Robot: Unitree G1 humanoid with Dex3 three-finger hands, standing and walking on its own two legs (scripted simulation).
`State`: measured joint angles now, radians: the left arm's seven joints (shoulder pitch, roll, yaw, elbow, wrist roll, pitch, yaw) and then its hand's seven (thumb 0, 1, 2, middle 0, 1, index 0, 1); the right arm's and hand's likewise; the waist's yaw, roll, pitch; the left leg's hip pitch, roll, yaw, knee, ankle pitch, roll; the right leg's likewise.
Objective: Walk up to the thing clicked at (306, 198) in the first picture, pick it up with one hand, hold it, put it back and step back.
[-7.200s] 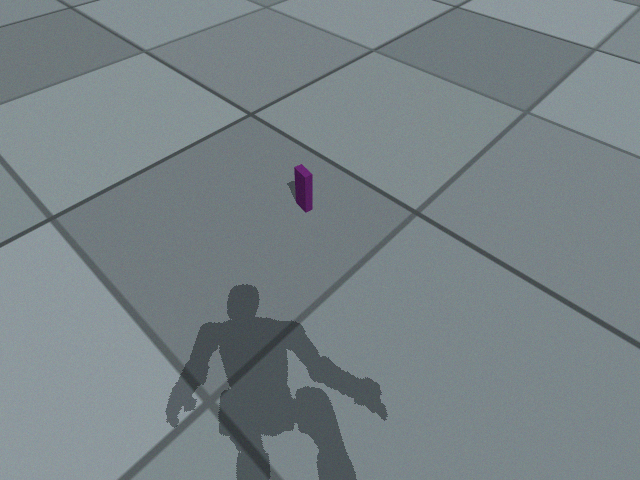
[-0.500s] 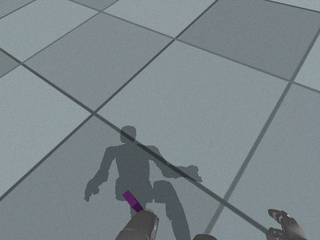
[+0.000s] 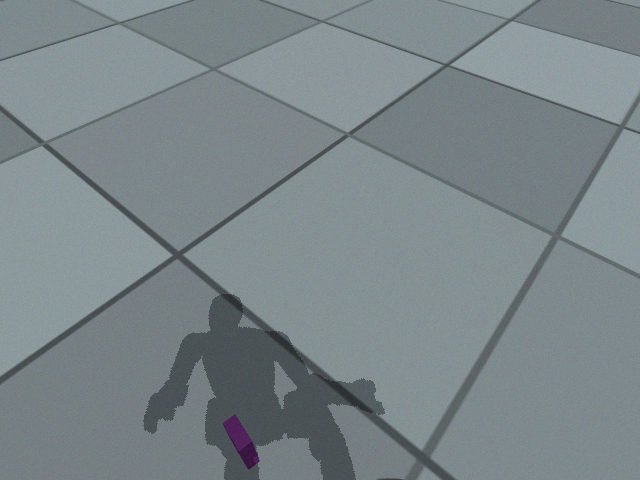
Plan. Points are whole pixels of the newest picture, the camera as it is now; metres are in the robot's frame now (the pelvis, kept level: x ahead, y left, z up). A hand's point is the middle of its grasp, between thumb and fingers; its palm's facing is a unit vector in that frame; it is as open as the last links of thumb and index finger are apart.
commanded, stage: walk up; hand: left
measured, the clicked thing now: (242, 443) +0.34 +0.19 -0.66
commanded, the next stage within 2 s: stand in 0.74 s
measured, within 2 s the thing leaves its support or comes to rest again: neither
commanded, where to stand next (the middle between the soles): +0.02 +0.02 m, yaw -5 degrees
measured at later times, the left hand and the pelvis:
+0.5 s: hand out of the picture +0.05 +0.33 -0.16, palm faces +0.01 -0.90 -0.43, open 7.4 cm; pelvis -0.03 +0.04 -0.02, yaw +1 degrees
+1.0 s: hand out of the picture +0.10 +0.26 -0.14, palm faces -0.08 -0.92 -0.37, open 7.4 cm; pelvis -0.02 +0.01 +0.00, yaw -4 degrees
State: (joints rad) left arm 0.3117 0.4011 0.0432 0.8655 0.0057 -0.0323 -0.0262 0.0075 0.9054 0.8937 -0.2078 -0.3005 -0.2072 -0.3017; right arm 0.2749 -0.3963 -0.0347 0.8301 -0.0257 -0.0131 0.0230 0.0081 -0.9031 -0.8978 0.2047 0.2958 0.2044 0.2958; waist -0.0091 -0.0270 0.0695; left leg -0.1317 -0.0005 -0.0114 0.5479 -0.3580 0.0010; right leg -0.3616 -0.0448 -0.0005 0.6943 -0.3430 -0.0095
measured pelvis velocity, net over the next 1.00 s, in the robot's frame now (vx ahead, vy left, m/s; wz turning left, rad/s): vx -0.02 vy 0.01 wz -0.07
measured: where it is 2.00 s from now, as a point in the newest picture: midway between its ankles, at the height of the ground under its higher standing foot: outside the picture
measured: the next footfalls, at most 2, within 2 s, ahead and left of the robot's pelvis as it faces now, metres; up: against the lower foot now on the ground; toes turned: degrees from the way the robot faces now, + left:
right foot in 0.04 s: +0.12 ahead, -0.13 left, +0.00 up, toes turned -2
left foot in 0.36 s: +0.01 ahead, +0.17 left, +0.00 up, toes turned -1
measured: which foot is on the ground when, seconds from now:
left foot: down 0.00-0.06, up 0.08-0.34, down 0.36-0.74, up 0.76-0.92, down 0.94-1.00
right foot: up 0.00-0.02, down 0.04-0.38, up 0.40-0.66, down 0.68-1.00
